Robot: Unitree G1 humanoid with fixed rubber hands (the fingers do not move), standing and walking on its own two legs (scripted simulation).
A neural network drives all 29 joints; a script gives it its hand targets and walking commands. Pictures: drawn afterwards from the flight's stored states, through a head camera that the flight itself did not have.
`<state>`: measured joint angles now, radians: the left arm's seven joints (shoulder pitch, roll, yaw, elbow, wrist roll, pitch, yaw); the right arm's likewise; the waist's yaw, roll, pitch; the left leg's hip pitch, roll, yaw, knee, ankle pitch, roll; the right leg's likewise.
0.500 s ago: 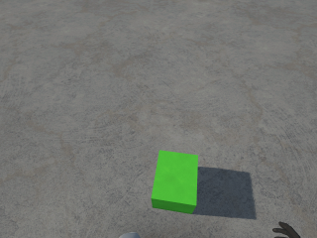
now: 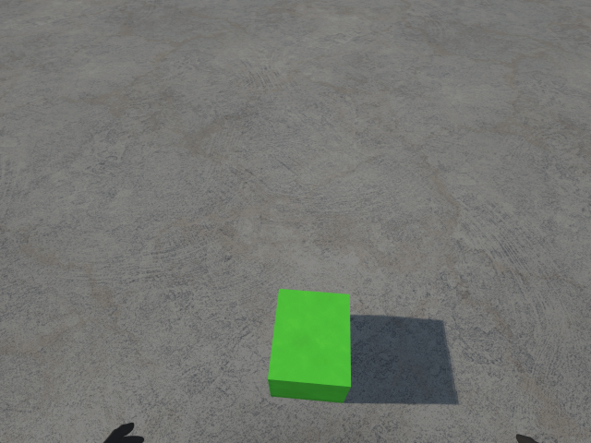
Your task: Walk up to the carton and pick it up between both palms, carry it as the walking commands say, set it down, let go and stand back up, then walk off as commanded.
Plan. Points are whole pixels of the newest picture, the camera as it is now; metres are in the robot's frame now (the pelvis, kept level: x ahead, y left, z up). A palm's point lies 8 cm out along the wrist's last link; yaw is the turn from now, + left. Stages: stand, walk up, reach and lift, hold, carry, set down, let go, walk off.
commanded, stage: walk up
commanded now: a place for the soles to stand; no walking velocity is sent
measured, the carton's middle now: (310, 345) +0.49 -0.02 -0.68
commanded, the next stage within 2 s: reach and lift in 0.96 s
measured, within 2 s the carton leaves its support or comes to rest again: neither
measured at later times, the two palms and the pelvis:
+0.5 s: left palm out of the picture +0.10 +0.30 -0.11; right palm out of the picture +0.09 -0.31 -0.11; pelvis +0.02 +0.00 +0.01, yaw -2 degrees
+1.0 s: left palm out of the picture +0.13 +0.30 -0.11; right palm out of the picture +0.10 -0.31 -0.11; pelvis +0.02 +0.00 +0.00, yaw -2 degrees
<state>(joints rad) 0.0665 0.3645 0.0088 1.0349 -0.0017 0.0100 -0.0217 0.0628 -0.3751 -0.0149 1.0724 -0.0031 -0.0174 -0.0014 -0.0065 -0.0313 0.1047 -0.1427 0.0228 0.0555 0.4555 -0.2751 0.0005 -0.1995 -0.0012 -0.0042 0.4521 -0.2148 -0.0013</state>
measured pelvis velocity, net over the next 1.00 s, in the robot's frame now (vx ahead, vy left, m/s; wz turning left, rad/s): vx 0.02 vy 0.00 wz -0.04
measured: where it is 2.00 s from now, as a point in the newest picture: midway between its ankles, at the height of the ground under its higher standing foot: outside the picture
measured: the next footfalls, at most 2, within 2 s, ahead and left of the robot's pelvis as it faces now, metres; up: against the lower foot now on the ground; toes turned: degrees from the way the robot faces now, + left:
none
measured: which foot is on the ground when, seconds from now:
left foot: down 0.00-1.00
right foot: down 0.00-1.00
